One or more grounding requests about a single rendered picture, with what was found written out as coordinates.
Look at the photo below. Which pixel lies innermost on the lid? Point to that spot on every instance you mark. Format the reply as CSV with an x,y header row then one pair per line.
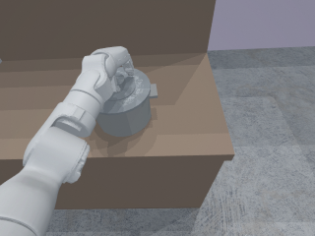
x,y
136,91

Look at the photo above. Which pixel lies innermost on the left robot hand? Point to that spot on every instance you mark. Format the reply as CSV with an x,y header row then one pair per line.
x,y
123,59

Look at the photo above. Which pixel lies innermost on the knob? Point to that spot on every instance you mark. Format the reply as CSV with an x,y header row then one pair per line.
x,y
120,80

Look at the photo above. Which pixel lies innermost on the pot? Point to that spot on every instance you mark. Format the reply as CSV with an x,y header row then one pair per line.
x,y
130,123

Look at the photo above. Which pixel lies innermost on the table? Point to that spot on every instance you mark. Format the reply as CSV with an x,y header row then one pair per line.
x,y
171,163

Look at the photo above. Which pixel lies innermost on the left robot forearm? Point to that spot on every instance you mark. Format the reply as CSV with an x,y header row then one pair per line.
x,y
78,111

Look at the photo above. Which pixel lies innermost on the robot left upper arm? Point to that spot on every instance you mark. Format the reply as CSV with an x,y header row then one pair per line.
x,y
28,200

